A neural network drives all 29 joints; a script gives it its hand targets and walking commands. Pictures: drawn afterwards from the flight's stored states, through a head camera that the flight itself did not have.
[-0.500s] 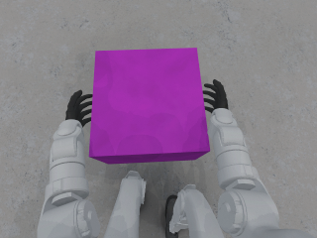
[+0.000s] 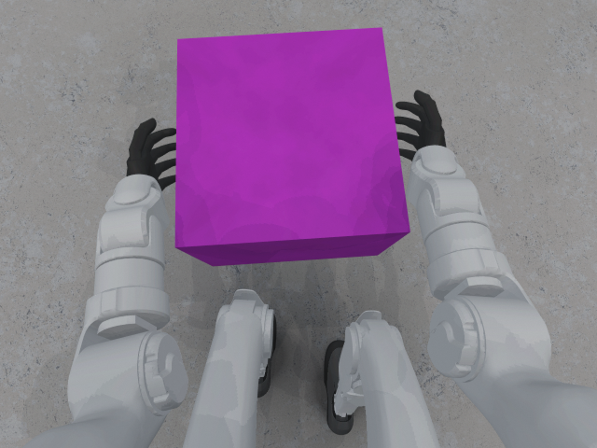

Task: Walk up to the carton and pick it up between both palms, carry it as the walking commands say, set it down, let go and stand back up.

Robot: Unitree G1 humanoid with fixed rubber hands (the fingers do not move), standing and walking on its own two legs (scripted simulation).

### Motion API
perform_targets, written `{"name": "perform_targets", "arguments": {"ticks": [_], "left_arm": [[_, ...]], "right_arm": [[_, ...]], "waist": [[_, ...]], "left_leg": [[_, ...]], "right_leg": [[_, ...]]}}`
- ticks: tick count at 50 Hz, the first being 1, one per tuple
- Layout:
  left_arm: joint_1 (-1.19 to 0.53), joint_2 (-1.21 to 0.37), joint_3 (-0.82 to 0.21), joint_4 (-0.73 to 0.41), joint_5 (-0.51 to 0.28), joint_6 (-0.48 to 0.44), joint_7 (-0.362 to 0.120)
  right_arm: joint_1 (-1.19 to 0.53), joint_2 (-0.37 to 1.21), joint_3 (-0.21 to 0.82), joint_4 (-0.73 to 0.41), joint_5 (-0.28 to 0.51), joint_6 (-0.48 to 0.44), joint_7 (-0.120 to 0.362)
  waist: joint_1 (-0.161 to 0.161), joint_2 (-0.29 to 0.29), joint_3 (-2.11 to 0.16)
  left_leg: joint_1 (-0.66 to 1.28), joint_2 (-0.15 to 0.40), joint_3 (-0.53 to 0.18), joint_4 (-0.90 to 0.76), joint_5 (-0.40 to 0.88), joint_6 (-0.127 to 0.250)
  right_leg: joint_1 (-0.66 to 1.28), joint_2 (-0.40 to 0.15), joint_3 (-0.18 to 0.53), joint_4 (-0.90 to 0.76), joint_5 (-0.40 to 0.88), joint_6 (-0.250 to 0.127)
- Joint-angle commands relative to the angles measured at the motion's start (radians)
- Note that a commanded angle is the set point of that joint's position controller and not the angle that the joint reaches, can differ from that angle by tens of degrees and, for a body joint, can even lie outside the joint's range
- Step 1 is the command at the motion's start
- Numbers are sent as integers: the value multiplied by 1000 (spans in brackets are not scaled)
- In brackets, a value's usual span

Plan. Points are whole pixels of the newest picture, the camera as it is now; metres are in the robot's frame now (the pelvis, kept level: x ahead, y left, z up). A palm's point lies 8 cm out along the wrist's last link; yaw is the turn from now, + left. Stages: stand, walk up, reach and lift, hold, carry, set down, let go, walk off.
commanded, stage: set down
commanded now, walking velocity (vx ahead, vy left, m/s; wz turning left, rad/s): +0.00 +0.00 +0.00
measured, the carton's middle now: (288, 159) +0.51 +0.08 -0.15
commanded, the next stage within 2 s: none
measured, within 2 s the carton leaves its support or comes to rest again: rests again in 1.68 s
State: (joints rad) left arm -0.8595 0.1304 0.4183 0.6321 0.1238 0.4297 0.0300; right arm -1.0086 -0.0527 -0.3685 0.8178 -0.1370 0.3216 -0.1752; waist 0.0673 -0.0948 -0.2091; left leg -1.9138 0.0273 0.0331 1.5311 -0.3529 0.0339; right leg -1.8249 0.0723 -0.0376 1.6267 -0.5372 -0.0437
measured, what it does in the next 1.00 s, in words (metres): lowers itself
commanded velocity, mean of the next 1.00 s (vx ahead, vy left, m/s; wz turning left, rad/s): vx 0.00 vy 0.00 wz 0.00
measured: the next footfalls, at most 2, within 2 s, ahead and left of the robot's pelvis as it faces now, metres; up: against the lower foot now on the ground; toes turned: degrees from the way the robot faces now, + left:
none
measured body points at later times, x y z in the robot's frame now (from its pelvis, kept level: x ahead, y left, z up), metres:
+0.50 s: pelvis -0.01 +0.00 -0.07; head +0.27 +0.04 +0.28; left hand +0.46 +0.26 -0.17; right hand +0.53 -0.10 -0.15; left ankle +0.14 +0.11 -0.51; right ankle +0.08 -0.09 -0.51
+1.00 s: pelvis -0.03 +0.00 -0.13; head +0.34 +0.05 +0.11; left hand +0.49 +0.27 -0.29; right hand +0.55 -0.09 -0.27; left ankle +0.14 +0.11 -0.51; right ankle +0.08 -0.09 -0.51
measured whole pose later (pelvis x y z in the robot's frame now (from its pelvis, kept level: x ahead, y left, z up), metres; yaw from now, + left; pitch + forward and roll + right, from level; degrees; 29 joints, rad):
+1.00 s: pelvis -0.03 +0.00 -0.13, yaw +0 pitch +29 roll -1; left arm -1.33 0.37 0.30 0.66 -0.07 0.36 0.09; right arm -1.43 -0.21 -0.27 0.72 0.06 0.30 -0.27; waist 0.09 -0.08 0.54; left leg -2.09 0.04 0.04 1.98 -0.40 0.05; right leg -1.99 0.06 -0.07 2.10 -0.63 -0.05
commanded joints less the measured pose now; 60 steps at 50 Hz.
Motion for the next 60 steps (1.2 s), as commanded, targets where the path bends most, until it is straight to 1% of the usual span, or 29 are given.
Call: {"name": "perform_targets", "arguments": {"ticks": [1, 2, 4, 5, 9, 10, 14, 17, 23, 25, 26, 28, 30, 31, 32, 33, 34, 38, 39, 44, 45, 47, 48, 49, 52, 54, 55, 58, 60], "left_arm": [[-831, -893, -524, -163, -202, -75, -296], [-840, -883, -502, -135, -196, -74, -298], [-858, -873, -515, -151, -205, -76, -292], [-883, -870, -507, -176, -204, -82, -292], [-922, -839, -517, -174, -219, -83, -287], [-892, -834, -503, -169, -204, -89, -285], [-921, -822, -516, -180, -220, -98, -280], [-944, -791, -515, -182, -224, -110, -287], [-937, -756, -490, -138, -226, -109, -291], [-964, -740, -490, -164, -229, -114, -289], [-948, -750, -510, -153, -240, -112, -291], [-987, -722, -486, -155, -226, -121, -285], [-973, -722, -488, -138, -235, -124, -287], [-968, -702, -478, -164, -246, -135, -288], [-973, -695, -494, -172, -251, -136, -290], [-983, -690, -489, -194, -261, -138, -287], [-1014, -698, -512, -219, -284, -140, -288], [-1083, -655, -532, -223, -293, -145, -278], [-1100, -657, -557, -257, -307, -147, -272], [-1168, -643, -598, -286, -337, -141, -256], [-1188, -641, -621, -289, -353, -130, -250], [-1241, -582, -620, -275, -348, -127, -239], [-1263, -606, -645, -232, -367, -120, -243], [-1285, -604, -639, -305, -370, -127, -237], [-1380, -616, -653, -432, -443, -125, -210], [-1365, -603, -638, -337, -430, -119, -201], [-1331, -633, -652, -270, -427, -124, -206], [-1311, -627, -654, -176, -422, -154, -215], [-1325, -617, -630, -122, -411, -168, -215]], "right_arm": [[-591, 945, 440, -27, 158, -12, 434], [-651, 934, 457, -56, 166, -16, 436], [-645, 930, 440, -44, 163, -12, 427], [-642, 951, 452, -18, 181, -10, 425], [-661, 931, 458, -42, 190, -14, 412], [-697, 921, 474, -74, 202, -23, 410], [-680, 906, 446, -44, 191, -27, 393], [-714, 903, 466, -66, 209, -34, 373], [-725, 885, 454, -49, 202, -22, 356], [-728, 898, 469, -55, 223, -27, 352], [-771, 879, 485, -108, 231, -31, 352], [-745, 894, 469, -45, 228, -31, 350], [-769, 878, 483, -74, 238, -35, 342], [-805, 886, 530, -110, 250, -35, 334], [-818, 871, 533, -146, 260, -41, 334], [-841, 882, 556, -158, 274, -44, 328], [-858, 866, 561, -180, 281, -46, 323], [-857, 828, 541, -145, 280, -47, 314], [-830, 847, 544, -149, 278, -42, 310], [-969, 775, 604, -257, 332, -41, 310], [-997, 754, 612, -291, 337, -33, 314], [-1001, 752, 606, -240, 339, -14, 315], [-985, 745, 596, -169, 324, -1, 321], [-1027, 734, 629, -248, 360, -5, 318], [-1224, 630, 677, -516, 425, -27, 312], [-1204, 636, 656, -403, 410, -29, 312], [-1166, 649, 622, -331, 382, -33, 309], [-1070, 651, 552, -184, 354, -50, 322], [-1027, 653, 514, -79, 333, -52, 338]], "waist": [[75, 78, -1028], [96, 71, -1028], [72, 60, -1039], [98, 73, -1039], [83, 67, -1064], [112, 71, -1096], [71, 64, -1051], [92, 88, -1086], [72, 38, -1012], [105, 60, -1080], [88, 57, -1116], [117, 78, -1074], [101, 62, -1068], [126, -7, -1112], [127, 35, -1149], [144, 16, -1188], [113, 4, -1198], [107, 31, -1213], [80, 23, -1254], [113, 78, -1477], [86, 81, -1541], [87, 76, -1601], [51, 66, -1502], [81, 107, -1532], [98, 122, -1700], [93, 111, -1555], [44, 94, -1474], [2, 99, -1250], [9, 92, -1120]], "left_leg": [[910, -104, -41, -62, 203, -69], [898, -111, -41, -61, 211, -60], [887, -108, -51, -47, 187, -60], [869, -110, -28, -28, 209, -59], [857, -112, -29, 5, 216, -56], [873, -110, -29, 19, 255, -53], [807, -112, -22, 57, 247, -54], [743, -114, 8, 101, 277, -51], [631, -105, 11, 135, 228, -40], [648, -105, 21, 168, 245, -41], [691, -104, 2, 154, 262, -38], [658, -104, 16, 183, 282, -40], [602, -104, 25, 203, 247, -36], [581, -103, 19, 221, 274, -27], [613, -102, 16, 229, 306, -28], [601, -102, 22, 246, 316, -28], [599, -101, 17, 252, 300, -29], [608, -94, 16, 280, 289, -32], [630, -96, 17, 294, 298, -31], [776, -89, 25, 347, 328, -39], [845, -91, 11, 336, 313, -36], [854, -82, 23, 367, 263, -32], [798, -75, 31, 357, 204, -38], [875, -82, 26, 395, 343, -33], [1095, -86, -9, 424, 475, -27], [1015, -80, -4, 414, 435, -21], [933, -74, -20, 424, 377, -17], [810, -65, -20, 430, 270, -15], [773, -58, -35, 435, 226, -13]], "right_leg": [[160, 92, 44, -205, 101, 11], [141, 95, 41, -192, 96, 12], [131, 95, 41, -176, 87, 14], [145, 98, 46, -169, 91, 10], [119, 99, 36, -135, 96, 14], [96, 101, 32, -107, 111, 17], [67, 102, 31, -84, 105, 17], [116, 100, 47, -56, 142, 19], [98, 97, 34, -22, 114, 28], [133, 93, 56, -5, 130, 23], [98, 99, 28, 18, 131, 28], [62, 99, 47, 24, 138, 25], [110, 95, 53, 26, 135, 29], [151, 91, 57, 43, 170, 38], [127, 93, 53, 67, 186, 38], [167, 91, 59, 79, 209, 36], [156, 93, 50, 84, 193, 36], [152, 91, 46, 128, 181, 28], [164, 94, 36, 140, 191, 28], [242, 83, 17, 208, 201, 21], [250, 84, 3, 216, 174, 18], [325, 76, 15, 231, 151, 9], [316, 69, 6, 222, 115, 5], [297, 75, 8, 265, 211, 6], [282, 85, -10, 301, 217, -3], [205, 86, -15, 296, 182, -4], [181, 80, -13, 300, 171, -5], [90, 70, -13, 310, 115, -2], [0, 68, -15, 320, 61, -4]]}}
